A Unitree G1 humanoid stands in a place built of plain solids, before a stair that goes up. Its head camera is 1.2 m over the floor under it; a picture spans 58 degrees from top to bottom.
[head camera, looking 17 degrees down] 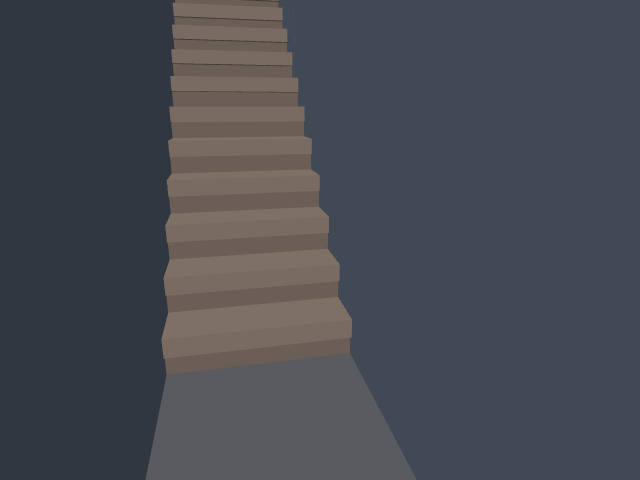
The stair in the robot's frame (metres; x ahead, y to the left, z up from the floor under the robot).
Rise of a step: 0.20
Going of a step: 0.25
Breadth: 0.95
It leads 12 degrees to the left of straight ahead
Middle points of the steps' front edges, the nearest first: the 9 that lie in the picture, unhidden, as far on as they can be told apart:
1.83 0.28 0.20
2.07 0.33 0.40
2.31 0.38 0.60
2.55 0.44 0.81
2.80 0.49 1.01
3.04 0.54 1.21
3.28 0.60 1.41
3.52 0.65 1.61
3.76 0.70 1.81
